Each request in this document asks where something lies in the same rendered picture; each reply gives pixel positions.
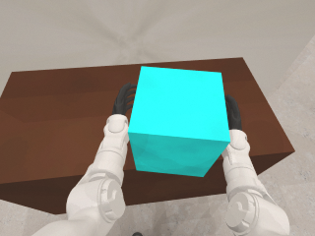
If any right robot forearm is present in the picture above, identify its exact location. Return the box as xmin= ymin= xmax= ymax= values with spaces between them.
xmin=221 ymin=129 xmax=290 ymax=231

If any robot left upper arm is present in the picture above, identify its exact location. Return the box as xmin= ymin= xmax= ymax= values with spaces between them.
xmin=32 ymin=178 xmax=126 ymax=236

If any robot right upper arm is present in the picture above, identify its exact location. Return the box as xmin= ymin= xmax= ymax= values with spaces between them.
xmin=224 ymin=192 xmax=297 ymax=236

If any left robot hand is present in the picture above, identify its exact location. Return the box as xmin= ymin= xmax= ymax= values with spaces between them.
xmin=111 ymin=82 xmax=138 ymax=116

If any right robot hand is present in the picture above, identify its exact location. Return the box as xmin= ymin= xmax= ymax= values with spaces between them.
xmin=224 ymin=94 xmax=242 ymax=131

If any carton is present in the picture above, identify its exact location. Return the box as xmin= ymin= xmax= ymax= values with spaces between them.
xmin=128 ymin=66 xmax=230 ymax=177

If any left robot forearm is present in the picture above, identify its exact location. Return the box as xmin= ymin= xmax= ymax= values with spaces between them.
xmin=66 ymin=114 xmax=130 ymax=218

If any pedestal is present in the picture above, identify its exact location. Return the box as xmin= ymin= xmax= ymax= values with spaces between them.
xmin=0 ymin=57 xmax=295 ymax=215

